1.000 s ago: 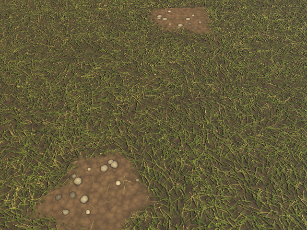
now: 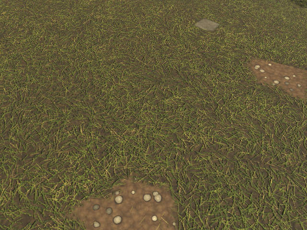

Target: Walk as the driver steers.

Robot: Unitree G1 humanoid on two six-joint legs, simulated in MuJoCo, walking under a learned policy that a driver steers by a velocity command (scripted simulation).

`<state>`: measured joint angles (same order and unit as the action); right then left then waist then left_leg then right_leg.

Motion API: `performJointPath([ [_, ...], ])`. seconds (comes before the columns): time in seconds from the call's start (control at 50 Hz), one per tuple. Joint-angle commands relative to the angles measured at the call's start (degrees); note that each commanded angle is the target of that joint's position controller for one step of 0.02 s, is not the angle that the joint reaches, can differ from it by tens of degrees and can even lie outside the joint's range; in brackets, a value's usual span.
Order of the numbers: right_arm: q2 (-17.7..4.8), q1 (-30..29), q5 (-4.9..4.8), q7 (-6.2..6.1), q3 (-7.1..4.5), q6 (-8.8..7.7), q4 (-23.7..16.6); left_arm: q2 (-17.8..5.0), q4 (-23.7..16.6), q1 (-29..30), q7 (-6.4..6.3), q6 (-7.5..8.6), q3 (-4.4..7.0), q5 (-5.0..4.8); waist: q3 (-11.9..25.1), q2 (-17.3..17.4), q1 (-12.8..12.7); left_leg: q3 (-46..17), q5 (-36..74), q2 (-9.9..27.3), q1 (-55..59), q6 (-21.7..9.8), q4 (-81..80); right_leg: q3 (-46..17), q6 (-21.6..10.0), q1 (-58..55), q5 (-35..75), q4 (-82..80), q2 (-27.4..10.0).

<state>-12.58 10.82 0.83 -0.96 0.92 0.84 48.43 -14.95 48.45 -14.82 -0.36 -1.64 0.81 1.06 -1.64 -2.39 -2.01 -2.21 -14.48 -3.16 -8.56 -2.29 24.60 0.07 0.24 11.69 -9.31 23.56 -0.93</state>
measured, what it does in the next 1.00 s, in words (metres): stands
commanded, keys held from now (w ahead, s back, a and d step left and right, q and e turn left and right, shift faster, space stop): no key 1.00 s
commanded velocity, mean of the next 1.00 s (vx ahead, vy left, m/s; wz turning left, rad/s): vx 0.00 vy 0.00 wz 0.02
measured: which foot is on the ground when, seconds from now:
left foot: down 0.00-1.00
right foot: down 0.00-1.00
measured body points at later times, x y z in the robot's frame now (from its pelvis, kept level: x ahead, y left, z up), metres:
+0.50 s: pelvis +0.01 +0.00 +0.00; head +0.01 +0.01 +0.45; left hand +0.02 +0.25 -0.15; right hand +0.03 -0.25 -0.15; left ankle -0.01 +0.10 -0.74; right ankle +0.02 -0.13 -0.74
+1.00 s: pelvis +0.01 +0.00 +0.00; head +0.02 +0.00 +0.45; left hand +0.00 +0.23 -0.16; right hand +0.00 -0.23 -0.16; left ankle -0.01 +0.10 -0.74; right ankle +0.02 -0.13 -0.74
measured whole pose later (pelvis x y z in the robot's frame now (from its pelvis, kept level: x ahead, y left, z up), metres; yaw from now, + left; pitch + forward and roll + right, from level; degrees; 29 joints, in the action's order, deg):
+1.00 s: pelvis +0.01 +0.00 +0.00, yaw +0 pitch -1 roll +0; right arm -9.5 16.9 0.4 -2.5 1.0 -0.5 65.1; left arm -9.6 66.7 -15.5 -2.1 -0.5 -0.4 0.6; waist -1.7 -0.3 -0.4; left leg -2.0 -14.3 -2.6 -6.3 -2.0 22.1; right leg -0.6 0.7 10.2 -11.0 22.6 -0.5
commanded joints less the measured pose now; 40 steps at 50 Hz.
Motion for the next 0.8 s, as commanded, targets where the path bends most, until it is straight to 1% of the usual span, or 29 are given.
performJointPath([
  [0.02, -7.9, 1.2, -0.61, -0.26, -1.73, -1.39, -1.0, -6.9, -0.2, -1.1, -0.18, 1.53, 1.43, -0.58, 1.2, 5.8, 1.8, -8.7, 6.1, 8.2, -2.9, -1.2, -9.2, -3.8, 0.0, -4.4, 4.6, -2.4, -3.4],
  [0.04, -8.2, 0.8, -0.48, -0.38, -1.7, -1.26, -0.1, -5.6, 0.6, -1.3, 0.02, 1.54, 1.14, -0.64, 0.2, 5.4, 1.1, -8.4, 4.6, 8.2, -2.3, -1.3, -8.9, -3.8, 0.1, -3.5, 3.6, -3.4, -3.4],
  [0.06, -8.0, 0.7, -0.4, -0.48, -1.74, -1.12, 0.5, -5.0, 1.4, -1.3, 0.04, 1.5, 0.98, -0.59, -1.2, 4.6, 1.1, -8.1, 3.7, 8.0, -2.7, -1.3, -8.8, -3.9, 0.2, -2.8, 3.4, -4.0, -3.4],
  [0.12, -7.9, 0.9, -0.37, -0.48, -1.78, -1.15, 2.2, -4.7, 3.5, -1.2, -0.27, 1.47, 0.85, -0.37, -1.1, 2.9, 1.2, -7.8, 4.4, 7.9, -2.8, -1.6, -8.6, -4.2, 0.1, -3.2, 4.3, -4.6, -3.6],
  [0.2, -7.5, 1.2, -0.46, -0.59, -1.75, -1.44, 4.6, -4.4, 6.2, -1.2, -0.52, 1.59, 0.76, -0.38, -0.6, 2.2, 1.2, -7.2, 4.7, 7.5, -2.7, -1.6, -8.6, -4.4, -0.2, -3.9, 4.4, -4.8, -3.9],
  [0.4, -6.5, 3.8, -0.51, -1.01, -1.35, -1.52, 10.0, -3.4, 11.6, -1.7, -1.09, 1.4, 0.31, -0.43, -0.8, 2.4, 1.2, -6.3, 6.3, 7.1, -2.8, -1.5, -8.5, -4.7, -0.9, -4.5, 4.4, -4.6, -4.3],
  [0.58, -5.0, 6.5, -0.46, -1.3, -0.86, -1.49, 13.2, -2.0, 14.7, -2.2, -1.41, 1.29, -0.17, -0.47, -1.6, 2.4, 1.4, -5.7, 7.2, 6.9, -2.7, -1.3, -8.0, -4.7, -1.2, -3.9, 4.4, -4.3, -4.3],
  [0.8, -3.1, 8.6, -0.42, -1.55, -0.67, -1.53, 15.4, -0.4, 16.9, -3.0, -1.73, 1.3, -0.47, -0.51, -2.2, 2.2, 1.6, -5.2, 7.7, 6.9, -2.4, -1.1, -7.4, -4.7, -1.3, -3.2, 4.4, -4.0, -4.1],
])
Keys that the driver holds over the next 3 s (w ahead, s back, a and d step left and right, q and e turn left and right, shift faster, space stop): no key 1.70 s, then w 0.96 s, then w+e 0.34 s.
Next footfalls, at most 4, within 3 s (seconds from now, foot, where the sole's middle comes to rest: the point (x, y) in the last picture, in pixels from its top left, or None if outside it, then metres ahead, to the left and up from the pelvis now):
2.46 left None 0.46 0.01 -0.78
3.00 right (186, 184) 0.75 -0.14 -0.78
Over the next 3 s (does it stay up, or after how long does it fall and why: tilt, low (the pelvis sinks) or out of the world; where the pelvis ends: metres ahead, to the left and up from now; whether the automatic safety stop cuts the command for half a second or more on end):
stays up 0.61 -0.07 -0.02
